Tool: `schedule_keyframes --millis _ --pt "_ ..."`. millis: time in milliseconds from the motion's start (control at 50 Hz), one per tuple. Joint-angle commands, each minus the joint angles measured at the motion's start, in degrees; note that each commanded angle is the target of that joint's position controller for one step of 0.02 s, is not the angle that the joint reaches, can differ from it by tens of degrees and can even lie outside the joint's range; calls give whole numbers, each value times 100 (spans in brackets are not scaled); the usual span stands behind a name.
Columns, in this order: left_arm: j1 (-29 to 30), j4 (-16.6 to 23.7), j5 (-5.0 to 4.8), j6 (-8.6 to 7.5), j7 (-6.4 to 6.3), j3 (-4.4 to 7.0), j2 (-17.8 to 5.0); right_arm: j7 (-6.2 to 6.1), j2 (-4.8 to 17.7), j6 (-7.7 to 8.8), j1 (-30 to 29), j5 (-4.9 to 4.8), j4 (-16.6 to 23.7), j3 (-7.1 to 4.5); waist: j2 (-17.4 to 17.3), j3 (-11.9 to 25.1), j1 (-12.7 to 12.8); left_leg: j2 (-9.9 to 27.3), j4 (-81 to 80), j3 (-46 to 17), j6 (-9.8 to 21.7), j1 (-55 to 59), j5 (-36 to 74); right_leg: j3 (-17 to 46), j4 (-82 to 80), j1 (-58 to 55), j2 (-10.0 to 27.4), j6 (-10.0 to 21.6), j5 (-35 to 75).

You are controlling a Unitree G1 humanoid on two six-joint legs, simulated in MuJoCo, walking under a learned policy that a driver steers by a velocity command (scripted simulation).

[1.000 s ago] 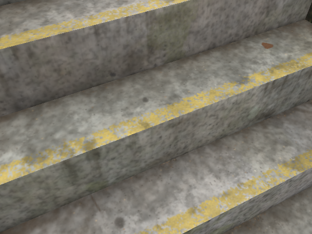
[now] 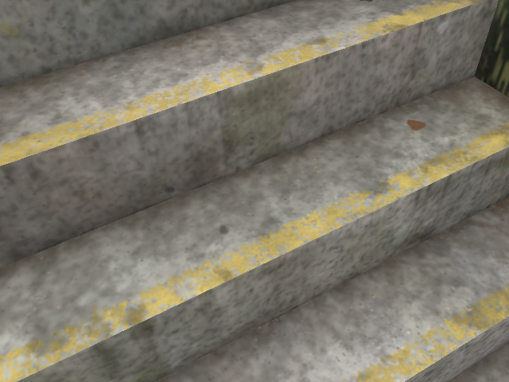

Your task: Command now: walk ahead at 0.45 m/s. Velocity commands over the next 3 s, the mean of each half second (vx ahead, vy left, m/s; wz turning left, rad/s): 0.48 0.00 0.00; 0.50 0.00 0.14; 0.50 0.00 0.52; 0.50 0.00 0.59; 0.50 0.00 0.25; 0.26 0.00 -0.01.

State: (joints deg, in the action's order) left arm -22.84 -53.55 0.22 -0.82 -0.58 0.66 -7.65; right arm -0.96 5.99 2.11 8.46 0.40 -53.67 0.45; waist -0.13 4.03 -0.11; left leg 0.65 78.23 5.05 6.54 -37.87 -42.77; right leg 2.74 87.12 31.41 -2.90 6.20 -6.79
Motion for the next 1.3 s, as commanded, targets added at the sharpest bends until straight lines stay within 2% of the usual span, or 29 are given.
schedule_keyframes --millis 20,140,200,220,240,260,280,300,320,340,360,440,460,580,620,720,800,840,860,900,920,940,960,980,1020,1040,1120,1200,1300 --pt "686 1129 -61 -404 -18 -53 -83 48 -24 272 499 -57 -312 -57 -678 -825 -20 1372 -3833 -3650 1038 663 328 979 1815 2447 8 17 16" --pt "925 1484 -154 34 173 -254 48 -279 600 281 539 -87 -382 -252 -267 -783 373 1656 -4159 -2871 496 802 691 617 1613 3236 712 -405 -1001" --pt "1424 1884 -66 52 153 -326 -120 -343 1144 297 123 -148 -26 -414 -209 -430 516 1693 -4210 -2402 88 232 409 490 -629 2160 1371 -454 -467" --pt "1484 1827 -121 100 171 -326 -261 -344 1413 195 394 -192 85 -444 271 -257 446 1231 -4687 -1405 -74 -441 81 -837 -2312 396 884 -464 -1456" --pt "1604 1908 -280 99 155 -336 -240 -446 1454 130 592 -377 132 -514 -96 -366 400 799 -4330 -1053 -387 -447 48 -885 -4368 -714 820 -457 -2394" --pt "450 1331 -385 168 128 -35 -531 -455 1361 136 857 -99 -37 -520 -7 168 794 628 -3599 -695 -336 -764 395 -1926 -4333 -2350 295 -557 -1956" --pt "-1092 618 -379 158 175 286 -979 -321 865 262 828 165 45 -326 426 933 1144 461 -2158 -397 -317 -742 2328 -1141 -3938 -3992 216 -492 -987" --pt "-1752 451 -123 94 186 469 -1819 -272 226 309 986 44 255 -158 2192 836 891 -328 -108 -298 -485 -1427 1993 3005 -6439 -3632 1998 238 -3627" --pt "-1935 448 215 -45 197 376 -1726 -238 188 376 793 -167 205 -198 2020 867 900 -698 2095 -1305 -548 -1171 2049 5820 -8191 -3171 2494 642 -4337" --pt "-1015 538 170 -90 72 246 -1212 -81 -287 406 -131 -87 713 -66 1483 -87 628 -464 3834 -1501 -457 -2047 2326 5382 -7924 -2161 2455 324 -4226" --pt "-472 665 142 -127 -58 240 -1202 7 -711 449 -542 34 1138 161 1155 -184 370 -321 4365 -1627 -285 -2734 2910 4490 -7440 -2041 2276 32 -3691" --pt "-505 47 176 -363 101 -187 215 295 -302 516 318 41 1131 283 483 195 -98 -307 5085 -1502 308 -3221 4667 2244 -6355 -1860 1593 114 -2157" --pt "-406 -28 64 -430 183 -201 206 265 -294 508 567 -11 981 290 340 174 -219 -334 5162 -1555 390 -3238 4682 2007 -6318 -1653 1593 117 -2016" --pt "-388 -388 334 -383 295 -356 -67 129 -432 265 -636 27 1207 477 274 -458 -80 -570 6565 -1591 174 -4900 4730 1114 -6650 -1156 1736 -293 -1241" --pt "-888 -646 338 -268 169 -439 -5 131 -513 210 -1623 113 1625 579 553 -743 246 -454 5841 -1057 -12 -5170 4674 864 -7087 -903 1600 -374 -1408" --pt "-1959 -1131 167 -175 -249 -393 -141 156 -738 227 -2668 -111 1939 777 553 -977 711 211 4868 -87 -362 -5793 3377 1356 -8274 -2105 1910 309 -1204" --pt "-1409 -1183 49 -47 -291 -347 -169 406 -822 264 -2551 -144 2017 820 450 -247 195 278 3763 157 -23 -4510 2969 -242 -8145 -3097 1809 231 1989" --pt "-1162 -1230 -44 -81 -59 -372 -301 445 -499 362 -2986 -248 2181 702 814 102 72 -239 1554 1380 264 -1084 2346 -1186 -8032 -1774 1524 302 7268" --pt "-1402 -1326 4 -121 -73 -314 -619 439 -352 353 -2548 -158 2094 601 1292 545 -197 -673 1425 1479 232 -397 1381 -1058 -7515 -2366 1758 491 10089" --pt "-1125 -1079 8 -159 -160 -118 -1332 439 436 128 -984 -46 1369 267 1989 929 -796 -867 -614 733 335 153 343 -958 -5868 -3884 2064 798 11691" --pt "-664 -736 123 -251 -170 -57 -1376 462 768 17 -98 75 995 127 1640 1191 -1037 -711 -1572 -664 509 1253 569 -778 -4844 -3402 2064 937 11288" --pt "-913 -485 125 -451 30 -77 -959 431 1184 -131 772 215 686 -89 -528 1919 -800 209 -2794 -3269 1274 3340 -301 -443 -3169 -1139 1418 702 9319" --pt "434 -267 184 -677 257 -109 -692 235 1293 -371 1326 348 185 -171 -1996 1629 -1121 667 -5561 -5454 1705 3326 425 -100 -522 349 76 484 1690" --pt "979 320 72 -786 466 -110 -286 178 892 -296 1103 435 8 -75 -1320 1075 -693 963 -6172 -6396 1357 2629 -672 1156 1884 1441 -238 404 672" --pt "1776 1174 108 -815 557 -286 116 271 160 -151 574 251 -280 131 158 -474 149 840 -5335 -4763 908 885 -240 714 3101 2695 -5 433 567" --pt "1511 1266 228 -764 532 -357 197 307 -50 -38 352 122 -414 187 419 -639 500 533 -5123 -3806 524 713 376 592 3098 2911 230 432 802" --pt "1164 1472 198 -682 480 -695 439 447 -127 49 425 225 -645 261 -8 -637 926 214 -5362 -2354 159 699 2234 111 3830 4148 605 274 928" --pt "1980 1691 232 -605 223 -778 164 339 110 204 685 249 -442 267 -268 -132 564 -35 -5553 -1937 467 -521 2945 -868 2406 2755 786 -352 1960" --pt "2915 1854 48 -716 213 -826 405 146 499 97 2801 162 -738 28 -696 -70 -632 1011 -5721 -4294 842 4413 2212 -160 3496 6880 885 -496 715"
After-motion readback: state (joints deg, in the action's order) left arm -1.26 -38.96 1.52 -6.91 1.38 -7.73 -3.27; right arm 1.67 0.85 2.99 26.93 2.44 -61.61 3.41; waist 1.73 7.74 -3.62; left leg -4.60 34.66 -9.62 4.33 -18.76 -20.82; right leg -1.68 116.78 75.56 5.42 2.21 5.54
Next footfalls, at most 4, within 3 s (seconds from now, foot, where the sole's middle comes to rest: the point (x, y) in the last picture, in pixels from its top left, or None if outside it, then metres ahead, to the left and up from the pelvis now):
0.28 right None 0.24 -0.26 -0.65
0.90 left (323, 367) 0.45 -0.08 -0.44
1.50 right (390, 149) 0.84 -0.26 -0.23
2.06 left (220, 56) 0.90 0.10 -0.02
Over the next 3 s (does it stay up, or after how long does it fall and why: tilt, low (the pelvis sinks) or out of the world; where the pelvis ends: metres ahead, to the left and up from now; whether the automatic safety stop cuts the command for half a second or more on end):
stays up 1.07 0.24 0.97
